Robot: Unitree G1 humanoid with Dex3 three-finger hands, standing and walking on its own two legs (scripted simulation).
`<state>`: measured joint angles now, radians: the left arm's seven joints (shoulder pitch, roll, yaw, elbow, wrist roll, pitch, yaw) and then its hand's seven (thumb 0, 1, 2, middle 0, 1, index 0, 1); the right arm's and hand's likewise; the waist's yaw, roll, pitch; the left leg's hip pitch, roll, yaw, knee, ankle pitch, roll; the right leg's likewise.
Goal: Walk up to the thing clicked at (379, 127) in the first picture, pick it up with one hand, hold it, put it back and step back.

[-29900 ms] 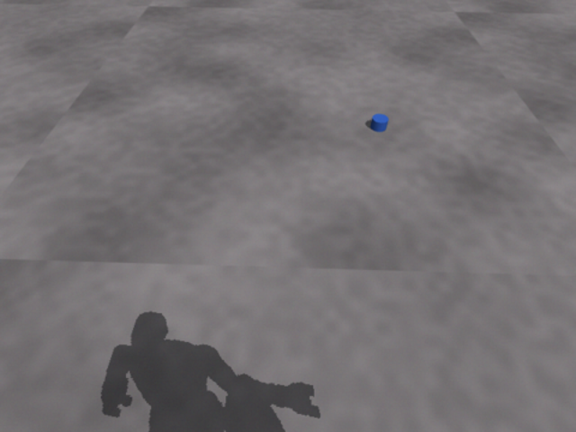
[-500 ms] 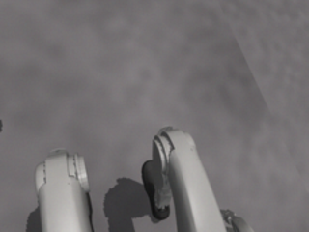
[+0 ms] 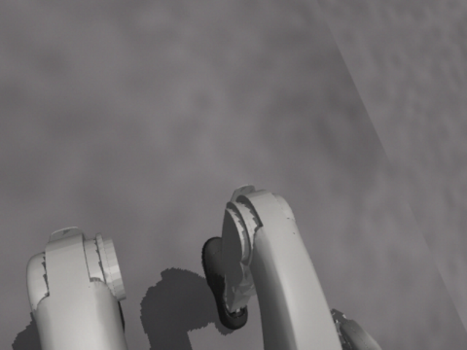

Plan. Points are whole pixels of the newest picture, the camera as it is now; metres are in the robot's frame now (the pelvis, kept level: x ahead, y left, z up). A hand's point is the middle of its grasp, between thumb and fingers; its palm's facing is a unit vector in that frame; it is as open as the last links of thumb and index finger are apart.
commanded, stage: rest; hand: left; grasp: from above
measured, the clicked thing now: out of the picture +0.46 +0.36 -0.23
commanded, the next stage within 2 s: open in 1.06 s
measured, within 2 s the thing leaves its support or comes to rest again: rests again in 1.36 s
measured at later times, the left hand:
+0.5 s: hand out of the picture +0.46 +0.35 -0.24, palm faces -0.46 -0.13 -0.88, open 11.5 cm
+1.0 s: hand out of the picture +0.45 +0.35 -0.25, palm faces -0.47 -0.13 -0.87, open 11.5 cm
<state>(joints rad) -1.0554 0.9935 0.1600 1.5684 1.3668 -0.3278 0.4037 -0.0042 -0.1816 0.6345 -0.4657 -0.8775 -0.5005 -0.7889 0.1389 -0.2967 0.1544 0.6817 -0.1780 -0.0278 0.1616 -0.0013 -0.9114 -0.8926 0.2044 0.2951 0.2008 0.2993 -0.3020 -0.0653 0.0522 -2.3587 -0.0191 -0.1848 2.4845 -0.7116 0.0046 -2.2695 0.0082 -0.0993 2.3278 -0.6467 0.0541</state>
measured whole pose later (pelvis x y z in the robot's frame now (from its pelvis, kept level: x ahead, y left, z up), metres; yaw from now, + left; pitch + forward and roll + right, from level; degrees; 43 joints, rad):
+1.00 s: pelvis +0.00 +0.01 -0.01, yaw -4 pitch +29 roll -16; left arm -1.07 1.12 0.16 1.69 1.36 -0.30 0.51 -0.01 -0.20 0.64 -0.48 -0.86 -0.52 -0.78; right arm 0.09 -0.33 0.29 0.61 -0.23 -0.12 0.18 0.00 -0.90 -0.89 0.21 0.30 0.20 0.30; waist -0.37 -0.14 0.15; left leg -2.36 -0.01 -0.24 2.56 -0.74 0.02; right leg -2.25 0.04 -0.15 2.34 -0.64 0.06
